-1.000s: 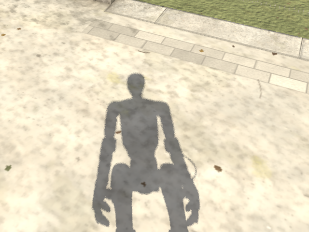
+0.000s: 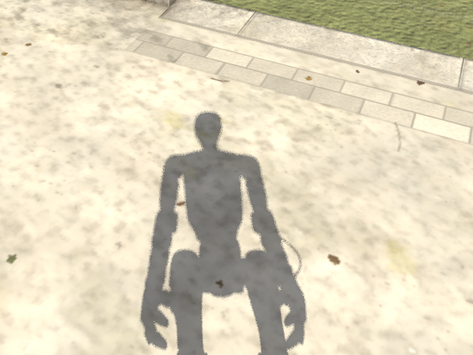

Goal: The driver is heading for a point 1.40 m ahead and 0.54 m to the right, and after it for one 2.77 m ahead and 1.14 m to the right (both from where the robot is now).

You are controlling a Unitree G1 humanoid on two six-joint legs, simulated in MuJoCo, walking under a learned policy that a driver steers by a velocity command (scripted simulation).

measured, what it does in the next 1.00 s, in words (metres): walks ahead: left foot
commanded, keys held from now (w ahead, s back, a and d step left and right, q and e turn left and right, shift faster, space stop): no key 0.06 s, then w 0.64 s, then w+e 0.30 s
